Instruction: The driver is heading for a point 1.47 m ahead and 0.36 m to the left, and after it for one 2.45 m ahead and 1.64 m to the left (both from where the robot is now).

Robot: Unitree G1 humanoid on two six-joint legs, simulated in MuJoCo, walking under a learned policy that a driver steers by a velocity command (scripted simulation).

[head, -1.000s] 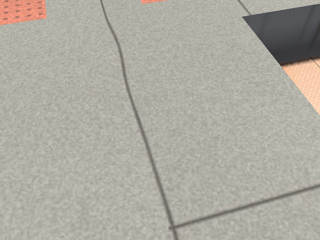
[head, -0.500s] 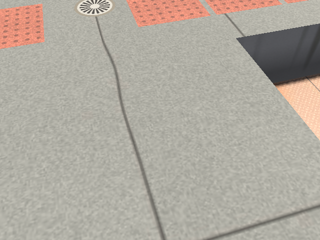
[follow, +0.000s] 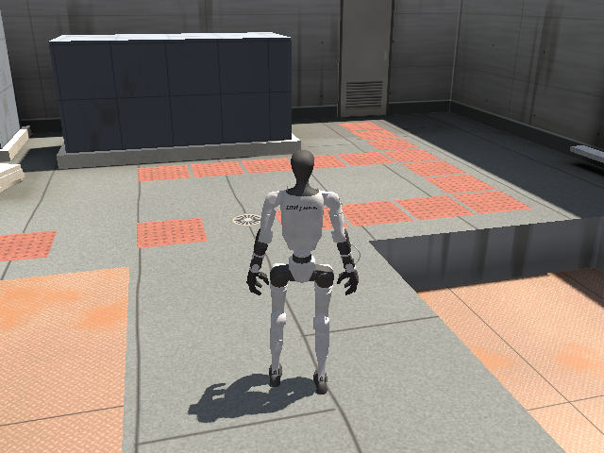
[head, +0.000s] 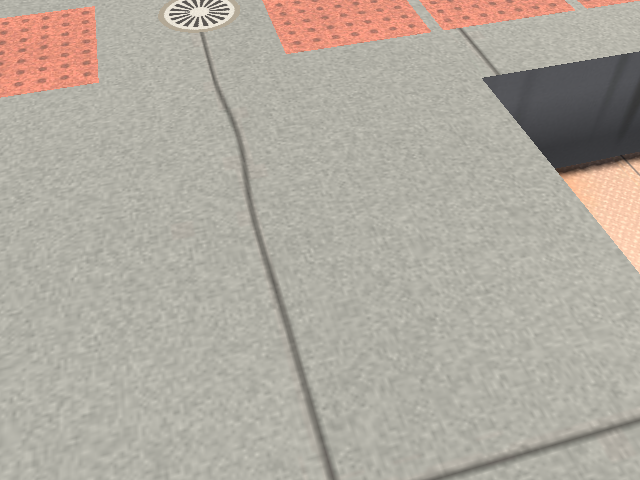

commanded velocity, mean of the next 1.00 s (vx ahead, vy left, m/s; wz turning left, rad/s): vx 0.01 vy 0.00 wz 0.00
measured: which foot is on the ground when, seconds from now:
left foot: down 0.00-1.00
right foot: down 0.00-1.00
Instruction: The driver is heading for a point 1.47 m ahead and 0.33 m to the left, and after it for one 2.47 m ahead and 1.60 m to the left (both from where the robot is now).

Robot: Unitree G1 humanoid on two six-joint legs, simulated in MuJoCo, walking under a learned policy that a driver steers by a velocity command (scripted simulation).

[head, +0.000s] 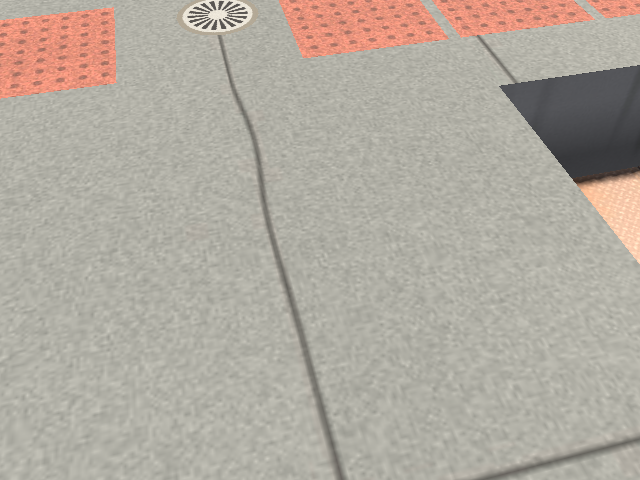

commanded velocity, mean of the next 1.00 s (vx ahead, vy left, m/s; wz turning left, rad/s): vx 0.42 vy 0.00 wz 0.00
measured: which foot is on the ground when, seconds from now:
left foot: down 0.00-0.66, up 0.68-1.00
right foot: down 0.00-0.16, up 0.18-0.64, down 0.66-1.00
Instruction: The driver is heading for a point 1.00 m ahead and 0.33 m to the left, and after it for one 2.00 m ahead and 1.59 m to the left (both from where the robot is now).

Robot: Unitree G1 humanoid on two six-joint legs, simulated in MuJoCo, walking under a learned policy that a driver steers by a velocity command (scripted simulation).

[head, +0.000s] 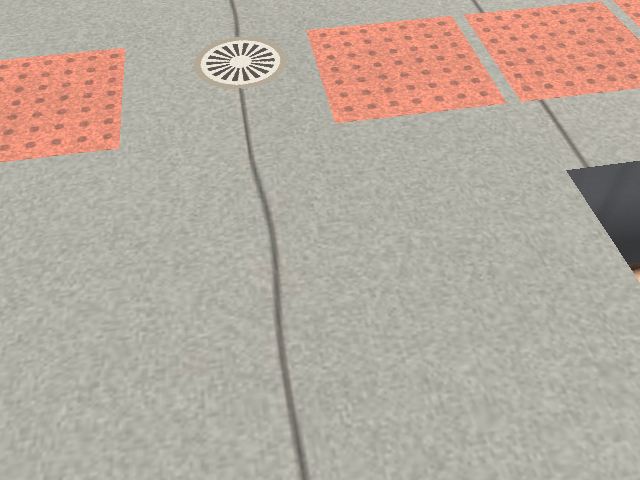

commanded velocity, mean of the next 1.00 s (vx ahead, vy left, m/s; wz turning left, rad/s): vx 0.50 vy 0.00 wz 0.24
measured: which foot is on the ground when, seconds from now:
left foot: up 0.00-0.18, down 0.20-0.74, up 0.76-1.00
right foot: down 0.00-0.22, up 0.24-0.72, down 0.74-1.00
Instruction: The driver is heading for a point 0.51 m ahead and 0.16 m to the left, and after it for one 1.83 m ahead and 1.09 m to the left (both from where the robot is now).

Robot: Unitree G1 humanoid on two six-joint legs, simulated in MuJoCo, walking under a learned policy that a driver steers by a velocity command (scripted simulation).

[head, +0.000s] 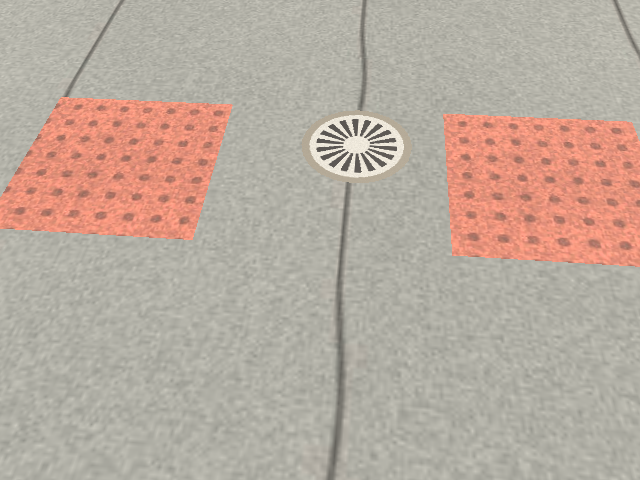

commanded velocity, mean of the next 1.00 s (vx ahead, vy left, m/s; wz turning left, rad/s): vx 0.50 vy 0.00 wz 0.48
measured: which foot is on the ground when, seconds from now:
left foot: up 0.00-0.24, down 0.26-0.78, up 0.80-1.00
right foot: down 0.00-0.28, up 0.30-0.74, down 0.76-1.00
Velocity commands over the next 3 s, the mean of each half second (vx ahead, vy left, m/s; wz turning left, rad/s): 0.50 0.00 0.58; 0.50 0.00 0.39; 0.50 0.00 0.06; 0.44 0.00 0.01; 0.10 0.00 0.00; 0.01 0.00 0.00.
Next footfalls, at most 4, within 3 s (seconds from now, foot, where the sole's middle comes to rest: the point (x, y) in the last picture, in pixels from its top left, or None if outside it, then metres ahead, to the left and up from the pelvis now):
0.26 left None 0.29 0.17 -0.78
0.76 right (324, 417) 0.63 0.07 -0.78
1.28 left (175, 361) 0.75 0.42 -0.78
1.82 right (226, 239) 1.13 0.36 -0.78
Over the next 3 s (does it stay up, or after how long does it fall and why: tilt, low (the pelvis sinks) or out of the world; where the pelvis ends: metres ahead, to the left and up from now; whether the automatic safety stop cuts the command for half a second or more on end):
stays up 1.08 0.47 -0.01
